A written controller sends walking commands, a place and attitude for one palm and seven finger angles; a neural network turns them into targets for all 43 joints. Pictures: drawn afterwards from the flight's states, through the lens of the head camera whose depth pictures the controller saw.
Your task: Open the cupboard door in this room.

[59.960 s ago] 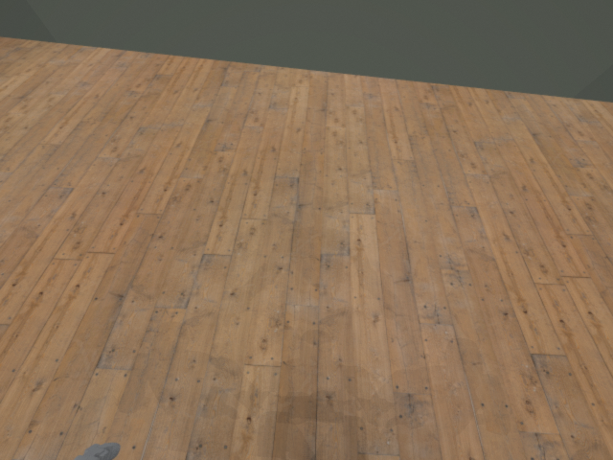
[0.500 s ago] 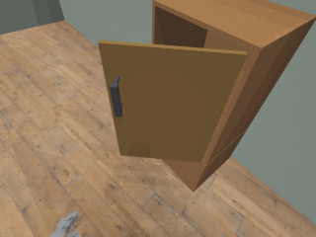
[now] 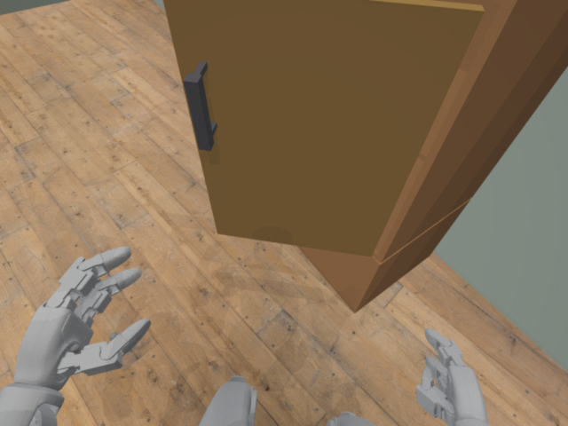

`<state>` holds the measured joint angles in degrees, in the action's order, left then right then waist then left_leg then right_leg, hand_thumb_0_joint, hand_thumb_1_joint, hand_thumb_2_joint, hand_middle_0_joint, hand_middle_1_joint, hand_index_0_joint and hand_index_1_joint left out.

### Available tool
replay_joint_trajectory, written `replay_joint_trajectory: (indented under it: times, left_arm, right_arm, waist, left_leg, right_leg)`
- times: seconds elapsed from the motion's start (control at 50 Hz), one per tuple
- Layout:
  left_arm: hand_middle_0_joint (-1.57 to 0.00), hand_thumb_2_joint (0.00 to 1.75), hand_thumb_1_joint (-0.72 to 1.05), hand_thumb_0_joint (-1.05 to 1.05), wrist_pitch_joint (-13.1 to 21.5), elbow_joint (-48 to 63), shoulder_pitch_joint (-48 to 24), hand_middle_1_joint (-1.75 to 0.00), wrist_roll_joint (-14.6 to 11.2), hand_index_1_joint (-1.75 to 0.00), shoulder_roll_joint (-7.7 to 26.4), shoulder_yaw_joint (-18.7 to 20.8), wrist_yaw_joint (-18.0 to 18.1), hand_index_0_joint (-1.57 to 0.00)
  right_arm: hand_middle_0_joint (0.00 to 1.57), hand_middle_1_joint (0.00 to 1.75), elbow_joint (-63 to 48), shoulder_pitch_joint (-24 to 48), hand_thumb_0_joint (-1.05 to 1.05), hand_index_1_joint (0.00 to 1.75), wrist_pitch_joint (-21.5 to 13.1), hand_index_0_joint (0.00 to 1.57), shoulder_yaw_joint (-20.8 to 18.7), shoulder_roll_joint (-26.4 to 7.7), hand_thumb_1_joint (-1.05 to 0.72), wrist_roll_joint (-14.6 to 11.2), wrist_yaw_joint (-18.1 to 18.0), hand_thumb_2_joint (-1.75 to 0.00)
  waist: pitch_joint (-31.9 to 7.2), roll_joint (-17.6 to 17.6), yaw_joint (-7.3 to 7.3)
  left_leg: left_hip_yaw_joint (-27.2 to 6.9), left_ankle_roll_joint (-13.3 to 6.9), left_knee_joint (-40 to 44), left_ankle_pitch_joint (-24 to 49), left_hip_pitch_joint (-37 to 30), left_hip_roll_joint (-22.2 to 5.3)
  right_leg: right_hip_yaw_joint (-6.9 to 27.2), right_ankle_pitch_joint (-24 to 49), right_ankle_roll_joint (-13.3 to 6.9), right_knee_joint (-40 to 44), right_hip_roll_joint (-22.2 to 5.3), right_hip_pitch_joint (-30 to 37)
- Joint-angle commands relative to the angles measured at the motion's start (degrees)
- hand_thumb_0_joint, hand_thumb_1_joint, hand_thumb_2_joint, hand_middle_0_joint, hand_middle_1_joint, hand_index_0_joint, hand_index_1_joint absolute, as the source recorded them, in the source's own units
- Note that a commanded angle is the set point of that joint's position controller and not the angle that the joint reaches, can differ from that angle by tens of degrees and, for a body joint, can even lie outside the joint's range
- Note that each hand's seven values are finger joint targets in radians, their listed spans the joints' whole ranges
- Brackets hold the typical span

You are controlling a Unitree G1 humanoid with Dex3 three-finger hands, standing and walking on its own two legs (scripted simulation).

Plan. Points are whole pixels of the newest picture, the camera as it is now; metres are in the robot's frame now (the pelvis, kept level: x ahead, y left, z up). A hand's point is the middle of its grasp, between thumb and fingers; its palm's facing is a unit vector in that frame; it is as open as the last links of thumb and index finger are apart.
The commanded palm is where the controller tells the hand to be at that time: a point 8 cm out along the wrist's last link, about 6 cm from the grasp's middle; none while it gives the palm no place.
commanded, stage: raise the hand with hooked fingers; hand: left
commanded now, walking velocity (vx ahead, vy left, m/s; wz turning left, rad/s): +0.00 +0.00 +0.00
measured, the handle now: (204, 107) +0.55 +0.20 +0.13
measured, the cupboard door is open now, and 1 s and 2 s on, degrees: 45 45 45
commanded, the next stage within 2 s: move the hooked fingers beside the handle in 1.48 s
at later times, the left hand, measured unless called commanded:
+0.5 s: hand (87, 275) +0.26 +0.27 +0.10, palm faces -0.02 -1.00 -0.07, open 12.7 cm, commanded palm +0.24 +0.32 +0.11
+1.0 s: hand (49, 214) +0.30 +0.31 +0.15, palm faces -0.01 -1.00 -0.07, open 14.0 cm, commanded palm +0.28 +0.36 +0.15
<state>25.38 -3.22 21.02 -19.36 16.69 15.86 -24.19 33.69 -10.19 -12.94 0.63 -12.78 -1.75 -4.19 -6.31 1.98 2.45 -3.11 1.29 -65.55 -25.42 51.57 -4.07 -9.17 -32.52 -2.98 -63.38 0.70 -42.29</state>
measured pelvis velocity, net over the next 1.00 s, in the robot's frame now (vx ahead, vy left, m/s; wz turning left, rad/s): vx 0.01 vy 0.04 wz -0.01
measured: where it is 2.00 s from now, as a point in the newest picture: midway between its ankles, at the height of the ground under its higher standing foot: outside the picture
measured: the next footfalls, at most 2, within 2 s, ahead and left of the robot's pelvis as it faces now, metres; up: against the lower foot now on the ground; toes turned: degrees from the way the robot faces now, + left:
none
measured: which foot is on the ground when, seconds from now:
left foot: down 0.00-1.00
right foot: down 0.00-1.00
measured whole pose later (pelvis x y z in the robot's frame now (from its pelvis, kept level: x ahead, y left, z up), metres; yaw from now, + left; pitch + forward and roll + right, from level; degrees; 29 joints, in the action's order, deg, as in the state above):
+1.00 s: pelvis +0.01 +0.04 +0.05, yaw -1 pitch +5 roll -2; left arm 10.4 -20.4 -2.7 -19.9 26.1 24.1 -28.9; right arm 33.3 -15.7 -12.2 3.3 -15.8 -3.0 -6.0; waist -2.8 1.9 0.4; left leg 1.6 -2.0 -46.5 -18.8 33.2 -1.7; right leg -5.2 -23.6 0.5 -43.4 -1.1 -25.0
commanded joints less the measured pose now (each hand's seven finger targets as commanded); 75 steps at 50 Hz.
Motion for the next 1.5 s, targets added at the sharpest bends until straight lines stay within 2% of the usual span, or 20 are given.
replay_joint_trajectory:
  times: [0.0,0.02,0.1,0.14,0.2,0.32,0.38,0.56,0.66,0.72,0.76,0.92,0.96,1.04,1.18,1.22,1.3,1.32,1.4,1.48]
  left_arm:
    - [-0.25,0.58,0.15,0.00,-3.28,7.14,-4.23,-0.78,-3.52,-0.78,12.40,7.94,-3.36,-0.25]
    - [-0.25,0.57,0.13,0.00,-4.31,5.06,-3.90,-0.80,-4.11,-0.80,13.88,10.37,-3.09,-0.25]
    - [-0.26,0.53,0.04,0.00,-3.42,7.10,-3.83,-0.86,-4.67,-0.86,11.90,10.15,-0.85,-0.26]
    - [-0.27,0.51,-0.01,0.00,-2.67,5.51,-4.66,-0.88,-4.18,-0.88,11.80,9.89,-0.36,-0.27]
    - [-0.27,0.48,-0.08,0.00,-1.59,4.72,-5.65,-0.93,-3.36,-0.93,11.05,8.19,-0.08,-0.27]
    - [-0.28,0.42,-0.22,0.00,-1.14,5.80,-10.46,-1.02,-3.05,-1.02,15.09,10.04,-0.13,-0.28]
    - [-0.29,0.39,-0.29,0.00,-1.15,7.70,-12.43,-1.07,-3.10,-1.07,14.24,9.10,0.18,-0.29]
    - [-0.30,0.30,-0.50,0.00,-6.70,3.98,-19.66,-1.20,-2.11,-1.20,16.19,9.18,-0.70,-0.30]
    - [-0.30,0.30,-0.50,0.00,-8.77,2.11,-25.14,-1.20,-1.83,-1.20,18.04,10.11,-1.59,-0.30]
    - [-0.30,0.30,-0.50,0.00,-9.87,-0.58,-28.28,-1.20,-1.87,-1.20,19.69,11.00,-2.23,-0.30]
    - [-0.30,0.30,-0.50,0.00,-10.47,-1.19,-30.89,-1.20,-1.77,-1.20,19.78,10.76,-2.97,-0.30]
    - [-0.30,0.30,-0.50,0.00,-11.54,-5.68,-36.55,-1.20,-1.93,-1.20,25.04,14.00,-4.73,-0.30]
    - [-0.30,0.30,-0.50,0.00,-12.04,-7.07,-38.29,-1.20,-2.09,-1.20,25.11,13.96,-5.33,-0.30]
    - [-0.30,0.30,-0.50,0.00,-12.61,-9.44,-34.44,-1.20,-2.45,-1.20,23.10,12.83,-6.34,-0.30]
    - [-0.30,0.30,-0.50,0.00,-10.54,-5.72,-35.15,-1.20,-2.54,-1.20,25.00,15.12,-4.69,-0.30]
    - [-0.30,0.30,-0.50,0.00,-10.02,-5.51,-35.40,-1.20,-2.46,-1.20,26.26,15.96,-4.14,-0.30]
    - [-0.30,0.30,-0.50,0.00,-10.00,-6.39,-35.78,-1.20,-2.48,-1.20,24.51,14.67,-4.63,-0.30]
    - [-0.30,0.30,-0.50,0.00,-10.38,-7.90,-35.56,-1.20,-2.40,-1.20,25.01,14.73,-4.81,-0.30]
    - [-0.30,0.30,-0.50,0.00,-10.41,-8.05,-35.94,-1.20,-2.57,-1.20,23.98,13.78,-5.59,-0.30]
    - [-0.30,0.30,-0.50,0.00,-10.17,-8.96,-35.86,-1.20,-2.75,-1.20,24.03,14.07,-5.61,-0.30]
  right_arm:
    - [0.20,0.30,-8.77,0.73,0.00,0.30,-3.61,0.20,-3.74,-8.57,-0.90,-1.15,-1.34,-0.90]
    - [0.20,0.30,-8.58,0.95,0.00,0.30,-3.38,0.20,-3.77,-8.51,-0.90,-1.15,-1.39,-0.90]
    - [0.20,0.30,-8.65,0.13,0.00,0.30,-3.90,0.20,-3.84,-7.97,-0.90,-0.92,-0.96,-0.90]
    - [0.20,0.30,-8.44,-0.61,0.00,0.30,-3.97,0.20,-3.88,-8.35,-0.90,-0.83,-0.71,-0.90]
    - [0.20,0.30,-8.28,-1.64,0.00,0.30,-4.36,0.20,-4.22,-9.08,-0.90,-1.04,-0.50,-0.90]
    - [0.20,0.30,-8.16,-3.01,0.00,0.30,-4.74,0.20,-4.02,-10.23,-0.90,-1.19,-0.80,-0.90]
    - [0.20,0.30,-8.45,-3.09,0.00,0.30,-5.04,0.20,-3.59,-10.22,-0.90,-1.30,-0.77,-0.90]
    - [0.20,0.30,-9.30,-3.15,0.00,0.30,-3.83,0.20,-2.54,-10.98,-0.90,-1.57,-0.98,-0.90]
    - [0.20,0.30,-9.57,-2.78,0.00,0.30,-3.17,0.20,-1.89,-11.01,-0.90,-1.46,-1.24,-0.90]
    - [0.20,0.30,-9.04,-2.81,0.00,0.30,-2.85,0.20,-1.75,-11.33,-0.90,-1.53,-1.70,-0.90]
    - [0.20,0.30,-9.14,-2.63,0.00,0.30,-2.71,0.20,-1.48,-11.26,-0.90,-1.59,-1.88,-0.90]
    - [0.20,0.30,-8.21,-3.12,0.00,0.30,-2.59,0.20,-1.40,-11.81,-0.90,-1.63,-2.54,-0.90]
    - [0.20,0.30,-8.23,-3.28,0.00,0.30,-2.49,0.20,-1.28,-11.77,-0.90,-1.73,-2.61,-0.90]
    - [0.20,0.30,-8.62,-3.85,0.00,0.30,-2.49,0.20,-1.67,-11.92,-0.90,-1.76,-2.14,-0.90]
    - [0.20,0.30,-8.62,-4.16,0.00,0.30,-2.53,0.20,-2.15,-11.91,-0.90,-1.56,-1.67,-0.90]
    - [0.20,0.30,-8.08,-4.39,0.00,0.30,-2.46,0.20,-2.20,-11.99,-0.90,-1.42,-1.81,-0.90]
    - [0.20,0.30,-8.09,-4.16,0.00,0.30,-2.35,0.20,-2.12,-11.70,-0.90,-1.61,-1.95,-0.90]
    - [0.20,0.30,-7.66,-4.52,0.00,0.30,-2.19,0.20,-2.10,-11.93,-0.90,-1.53,-2.05,-0.90]
    - [0.20,0.30,-7.95,-3.92,0.00,0.30,-2.19,0.20,-2.00,-11.68,-0.90,-1.79,-2.18,-0.90]
    - [0.20,0.30,-7.86,-3.76,0.00,0.30,-2.17,0.20,-1.94,-11.60,-0.90,-1.75,-2.29,-0.90]
  waist:
    - [-12.66,-0.80,-2.57]
    - [-12.20,-2.79,-1.72]
    - [-11.65,-2.18,-1.42]
    - [-10.24,-4.05,-1.65]
    - [-8.86,-2.65,-2.36]
    - [-8.87,-0.04,-2.29]
    - [-10.37,4.59,-2.21]
    - [-8.70,4.77,-2.63]
    - [-8.56,5.04,-2.49]
    - [-7.33,2.41,-2.81]
    - [-7.93,4.08,-2.85]
    - [-8.32,3.12,-2.62]
    - [-8.13,4.68,-2.69]
    - [-9.10,2.40,-2.39]
    - [-9.65,4.64,-2.23]
    - [-9.24,2.95,-2.31]
    - [-9.11,4.69,-2.71]
    - [-8.33,2.05,-2.93]
    - [-8.82,3.58,-3.01]
    - [-8.56,1.99,-3.00]
  left_leg:
    - [1.53,-3.38,8.96,10.57,-11.12,3.04]
    - [1.17,-3.23,9.21,11.35,-10.85,3.01]
    - [1.46,-3.04,12.61,12.31,-13.75,3.13]
    - [1.46,-3.02,13.58,12.73,-14.01,3.19]
    - [1.82,-3.21,15.68,11.65,-16.44,3.31]
    - [1.85,-3.42,18.40,11.98,-20.87,3.15]
    - [1.57,-3.24,20.30,12.91,-24.82,3.15]
    - [0.11,-2.70,24.23,12.51,-29.02,2.64]
    - [-0.57,-2.39,25.73,13.20,-31.03,2.58]
    - [-0.64,-2.56,26.32,11.97,-31.11,2.60]
    - [-0.80,-2.44,27.05,11.31,-31.75,2.76]
    - [-0.53,-2.74,27.96,12.79,-33.39,2.85]
    - [-0.39,-2.76,28.41,13.19,-33.79,3.07]
    - [0.37,-3.01,28.03,15.00,-33.57,3.32]
    - [0.86,-2.98,27.81,16.38,-34.23,3.32]
    - [0.96,-3.15,27.62,16.23,-33.87,3.27]
    - [1.43,-3.23,27.53,16.29,-34.06,3.48]
    - [1.73,-3.40,27.07,15.96,-32.80,3.48]
    - [1.89,-3.45,27.00,15.80,-33.18,3.67]
    - [2.04,-3.49,26.77,16.05,-32.72,3.73]
  right_leg:
    - [15.01,12.34,4.59,19.44,-2.22,7.67]
    - [15.30,13.53,4.93,19.60,-2.25,9.23]
    - [12.87,15.77,4.84,19.76,-2.00,8.82]
    - [12.08,16.16,4.53,19.69,-1.56,8.69]
    - [10.14,13.15,3.84,20.23,-0.86,6.65]
    - [8.41,13.11,2.69,20.91,0.11,7.39]
    - [6.52,14.81,2.19,20.36,0.50,7.48]
    - [4.72,15.71,1.82,22.24,1.22,8.73]
    - [4.30,16.20,1.61,23.13,1.30,9.57]
    - [4.56,15.67,1.53,24.38,1.30,10.30]
    - [4.46,15.20,1.61,24.59,1.17,10.31]
    - [5.05,16.38,1.37,26.71,1.01,12.68]
    - [5.01,16.89,1.43,27.05,0.91,12.76]
    - [5.12,18.65,1.53,27.38,0.95,13.95]
    - [5.36,19.66,1.65,27.07,0.91,13.78]
    - [5.70,19.74,1.61,27.45,0.91,14.36]
    - [5.89,20.37,1.91,27.56,0.67,13.84]
    - [6.37,20.44,1.88,28.00,0.73,14.65]
    - [6.54,20.58,2.10,28.10,0.54,14.12]
    - [6.77,21.15,2.30,28.20,0.52,14.37]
